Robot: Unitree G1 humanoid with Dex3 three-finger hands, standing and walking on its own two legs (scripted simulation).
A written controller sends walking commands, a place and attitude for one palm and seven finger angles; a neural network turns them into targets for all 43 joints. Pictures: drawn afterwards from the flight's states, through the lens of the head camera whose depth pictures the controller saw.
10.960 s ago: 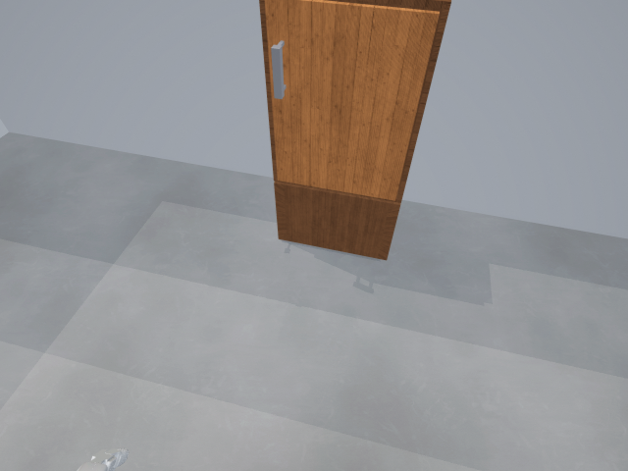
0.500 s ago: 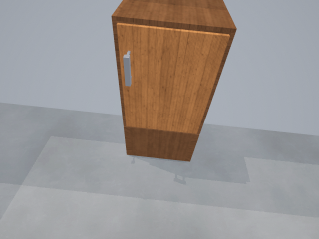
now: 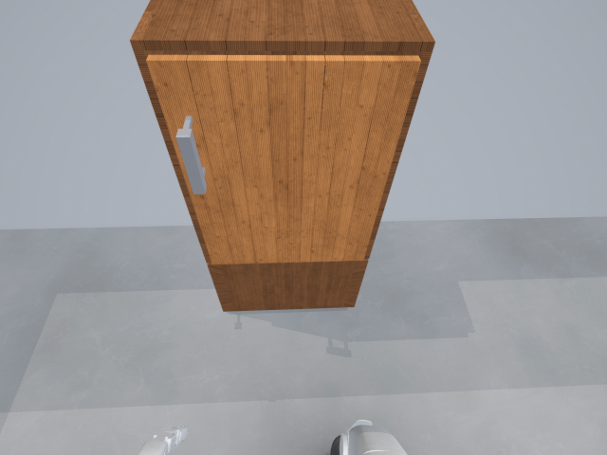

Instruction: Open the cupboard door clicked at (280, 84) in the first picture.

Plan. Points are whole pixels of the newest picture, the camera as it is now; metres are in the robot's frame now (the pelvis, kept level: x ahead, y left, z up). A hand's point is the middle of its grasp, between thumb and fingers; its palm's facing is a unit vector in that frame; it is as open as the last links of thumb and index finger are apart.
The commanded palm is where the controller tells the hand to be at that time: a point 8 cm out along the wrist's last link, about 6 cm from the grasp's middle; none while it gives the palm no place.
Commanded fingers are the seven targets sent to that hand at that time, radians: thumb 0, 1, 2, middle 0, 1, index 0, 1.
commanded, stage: shuffle to correct the standing spot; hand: left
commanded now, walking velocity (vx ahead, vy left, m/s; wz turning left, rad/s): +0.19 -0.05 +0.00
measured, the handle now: (194, 156) +0.62 +0.19 +0.01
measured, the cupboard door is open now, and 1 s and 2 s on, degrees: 0 0 0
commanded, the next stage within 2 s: come to a stop and stand still in 0.10 s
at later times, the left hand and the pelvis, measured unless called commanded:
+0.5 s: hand out of the picture +0.13 +0.18 -0.19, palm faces +0.11 -0.97 -0.21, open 7.3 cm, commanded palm none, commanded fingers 0.00 0.90 0.90 -0.20 -0.30 -0.20 -0.30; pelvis +0.12 +0.00 -0.01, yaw +1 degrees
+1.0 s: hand out of the picture +0.07 +0.14 -0.18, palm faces +0.09 -0.98 -0.19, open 7.3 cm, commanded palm none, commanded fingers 0.00 0.90 0.90 -0.20 -0.30 -0.20 -0.30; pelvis +0.06 -0.04 +0.00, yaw +2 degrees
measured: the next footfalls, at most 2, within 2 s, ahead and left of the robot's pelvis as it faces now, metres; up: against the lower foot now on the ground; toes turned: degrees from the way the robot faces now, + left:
right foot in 0.08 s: +0.12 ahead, -0.13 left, +0.00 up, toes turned -3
left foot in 0.38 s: +0.20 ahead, +0.12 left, +0.00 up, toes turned +9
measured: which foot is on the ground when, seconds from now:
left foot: down 0.00-0.06, up 0.08-0.36, down 0.38-0.68, up 0.70-0.92, down 0.94-1.00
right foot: up 0.00-0.06, down 0.08-1.00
